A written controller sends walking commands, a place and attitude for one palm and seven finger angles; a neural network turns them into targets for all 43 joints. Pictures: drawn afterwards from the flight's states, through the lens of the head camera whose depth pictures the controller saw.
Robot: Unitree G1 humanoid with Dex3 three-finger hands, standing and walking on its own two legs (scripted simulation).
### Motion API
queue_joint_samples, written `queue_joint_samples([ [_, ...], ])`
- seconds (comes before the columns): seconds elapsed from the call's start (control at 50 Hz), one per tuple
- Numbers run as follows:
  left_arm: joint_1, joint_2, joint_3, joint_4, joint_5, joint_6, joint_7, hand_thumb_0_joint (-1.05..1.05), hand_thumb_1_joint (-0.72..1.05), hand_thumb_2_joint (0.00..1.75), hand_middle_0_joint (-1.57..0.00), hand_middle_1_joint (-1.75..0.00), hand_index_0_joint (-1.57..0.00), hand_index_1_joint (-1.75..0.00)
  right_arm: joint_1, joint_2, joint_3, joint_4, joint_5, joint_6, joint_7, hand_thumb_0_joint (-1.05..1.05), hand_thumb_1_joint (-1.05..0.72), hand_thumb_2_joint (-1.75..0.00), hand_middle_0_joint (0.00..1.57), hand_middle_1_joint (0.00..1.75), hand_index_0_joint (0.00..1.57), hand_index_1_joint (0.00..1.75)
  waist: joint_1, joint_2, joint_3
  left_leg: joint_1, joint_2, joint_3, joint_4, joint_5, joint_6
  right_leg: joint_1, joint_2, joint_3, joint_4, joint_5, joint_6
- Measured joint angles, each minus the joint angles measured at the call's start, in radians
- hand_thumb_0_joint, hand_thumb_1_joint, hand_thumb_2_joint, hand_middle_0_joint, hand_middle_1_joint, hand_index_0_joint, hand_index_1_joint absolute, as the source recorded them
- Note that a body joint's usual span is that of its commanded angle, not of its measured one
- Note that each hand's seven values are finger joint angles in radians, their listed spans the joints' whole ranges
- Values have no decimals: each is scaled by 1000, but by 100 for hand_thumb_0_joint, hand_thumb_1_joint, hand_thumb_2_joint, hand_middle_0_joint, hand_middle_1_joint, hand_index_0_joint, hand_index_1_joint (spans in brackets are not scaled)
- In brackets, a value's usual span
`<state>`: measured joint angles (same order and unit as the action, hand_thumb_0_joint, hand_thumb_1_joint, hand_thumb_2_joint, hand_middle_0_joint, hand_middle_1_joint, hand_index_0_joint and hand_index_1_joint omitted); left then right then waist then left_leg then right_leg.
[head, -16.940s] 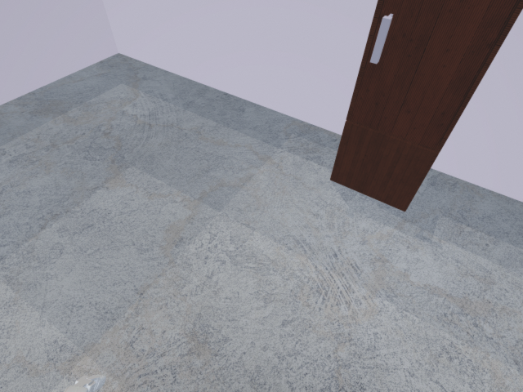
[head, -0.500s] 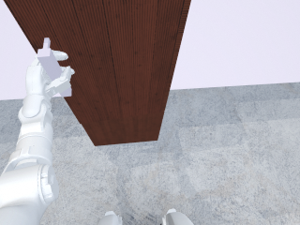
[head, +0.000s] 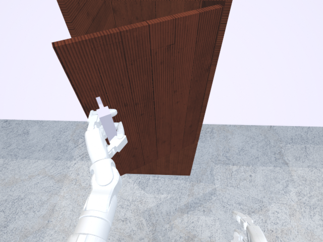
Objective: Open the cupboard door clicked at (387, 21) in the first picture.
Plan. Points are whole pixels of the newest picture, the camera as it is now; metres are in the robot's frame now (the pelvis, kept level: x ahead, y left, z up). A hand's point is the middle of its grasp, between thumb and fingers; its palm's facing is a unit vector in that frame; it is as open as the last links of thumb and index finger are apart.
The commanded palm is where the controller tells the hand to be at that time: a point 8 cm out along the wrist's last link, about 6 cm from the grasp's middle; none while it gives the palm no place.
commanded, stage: pull the door open along its arc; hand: left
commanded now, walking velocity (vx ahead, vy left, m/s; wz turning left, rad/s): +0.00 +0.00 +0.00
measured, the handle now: (108, 124) +0.40 +0.16 +0.07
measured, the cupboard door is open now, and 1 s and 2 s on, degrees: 28 43 44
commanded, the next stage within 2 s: open thumb and fingers to let go in 0.34 s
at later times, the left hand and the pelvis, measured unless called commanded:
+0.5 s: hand (144, 162) +0.29 +0.05 +0.07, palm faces +0.35 -0.94 -0.03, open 6.6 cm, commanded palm +0.24 +0.10 +0.07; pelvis +0.01 -0.02 +0.00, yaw +2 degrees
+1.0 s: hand (137, 162) +0.29 +0.07 +0.07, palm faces +0.37 -0.93 -0.02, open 13.1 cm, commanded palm +0.24 +0.10 +0.07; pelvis -0.01 -0.01 +0.00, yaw +3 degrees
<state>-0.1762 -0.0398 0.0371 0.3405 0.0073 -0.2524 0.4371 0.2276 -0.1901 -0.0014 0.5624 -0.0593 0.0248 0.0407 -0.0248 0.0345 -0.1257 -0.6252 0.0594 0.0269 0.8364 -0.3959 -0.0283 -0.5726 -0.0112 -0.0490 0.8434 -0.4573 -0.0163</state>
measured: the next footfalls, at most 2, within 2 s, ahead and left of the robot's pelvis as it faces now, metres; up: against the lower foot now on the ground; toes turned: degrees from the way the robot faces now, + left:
none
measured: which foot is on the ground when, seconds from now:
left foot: down 0.00-1.00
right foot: down 0.00-1.00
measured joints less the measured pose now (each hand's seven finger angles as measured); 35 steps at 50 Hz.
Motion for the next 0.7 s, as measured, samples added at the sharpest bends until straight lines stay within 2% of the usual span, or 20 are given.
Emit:
queue_joint_samples([
  [0.12,74,-35,-65,-52,28,21,66,2,65,73,-35,-135,-36,-135,1,12,5,14,-11,9,-16,1,-91,-90,20,30,21,30,10,-2,4,42,0,-14,-23,8,-12,43,2,-15,-14,-3,-12],
  [0.32,284,-71,-197,-235,54,56,72,3,64,68,-33,-134,-36,-135,24,-4,-10,9,-14,10,-22,1,-91,-90,20,30,20,30,11,1,17,102,1,-27,-56,13,-24,103,4,-28,-37,-9,-24],
  [0.42,371,-40,-284,-316,81,70,88,2,63,67,-33,-133,-34,-134,12,-3,-11,-6,-17,-3,-19,1,-91,-90,20,30,20,30,1,1,21,111,2,-34,-51,6,-26,116,6,-35,-31,-19,-30],
  [0.54,311,-46,-284,-281,89,69,121,2,59,72,-36,-133,-34,-134,-35,-3,-4,15,-26,-14,-40,1,-91,-90,20,30,20,30,13,6,33,85,-3,-53,-18,-1,-27,98,2,-52,-1,-33,-34],
  [0.7,279,-57,-256,-262,75,90,100,1,42,69,-37,-130,-36,-131,-45,14,7,9,-22,-6,-42,1,-91,-90,20,30,20,30,32,7,19,75,-12,-54,-22,8,-28,85,-7,-53,6,-31,-31],
])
